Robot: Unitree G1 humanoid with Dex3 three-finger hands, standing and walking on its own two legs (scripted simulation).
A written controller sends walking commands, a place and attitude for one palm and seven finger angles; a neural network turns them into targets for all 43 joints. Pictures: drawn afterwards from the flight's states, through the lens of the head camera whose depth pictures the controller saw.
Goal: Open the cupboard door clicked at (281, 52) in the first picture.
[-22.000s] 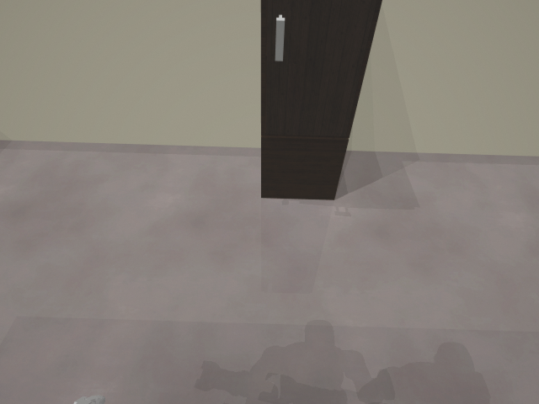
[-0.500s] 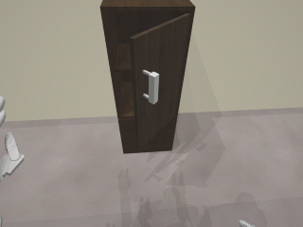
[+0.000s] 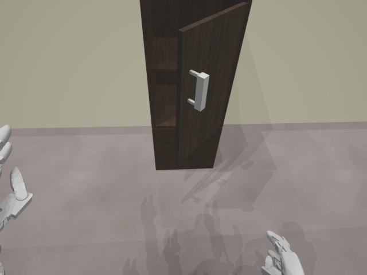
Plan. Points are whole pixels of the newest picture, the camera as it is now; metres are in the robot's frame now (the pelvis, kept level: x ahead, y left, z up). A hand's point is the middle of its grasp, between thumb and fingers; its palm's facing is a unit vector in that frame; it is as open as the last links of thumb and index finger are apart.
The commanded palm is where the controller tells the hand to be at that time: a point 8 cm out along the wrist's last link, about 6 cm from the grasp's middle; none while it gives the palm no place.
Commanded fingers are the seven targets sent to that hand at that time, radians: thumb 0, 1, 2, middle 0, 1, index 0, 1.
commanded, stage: stop stepping back and stand still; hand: left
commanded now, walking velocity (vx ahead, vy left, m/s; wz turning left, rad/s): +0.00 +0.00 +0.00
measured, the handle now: (196, 90) +0.65 +0.01 +0.05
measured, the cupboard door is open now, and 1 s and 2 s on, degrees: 46 46 46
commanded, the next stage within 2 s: let the arm hang, fingers relaxed in 0.20 s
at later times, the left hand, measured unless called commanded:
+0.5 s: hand out of the picture +0.14 +0.23 -0.12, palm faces +0.00 -0.93 -0.36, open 7.4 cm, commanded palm none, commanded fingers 0.00 0.90 0.90 -0.20 -0.30 -0.20 -0.30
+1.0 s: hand out of the picture -0.04 +0.20 -0.17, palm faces +0.04 -0.96 -0.27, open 7.4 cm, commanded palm none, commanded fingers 0.00 0.90 0.90 -0.20 -0.30 -0.20 -0.30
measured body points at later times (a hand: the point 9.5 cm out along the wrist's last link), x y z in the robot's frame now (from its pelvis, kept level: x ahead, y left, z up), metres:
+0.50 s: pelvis -0.01 +0.00 -0.01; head +0.00 -0.01 +0.44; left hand +0.14 +0.28 -0.09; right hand +0.12 -0.27 -0.13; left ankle +0.06 +0.10 -0.74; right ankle -0.02 -0.13 -0.74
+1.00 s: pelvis +0.00 -0.01 +0.00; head +0.02 -0.02 +0.45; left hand -0.04 +0.25 -0.15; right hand +0.02 -0.25 -0.16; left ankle +0.06 +0.10 -0.74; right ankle -0.02 -0.13 -0.74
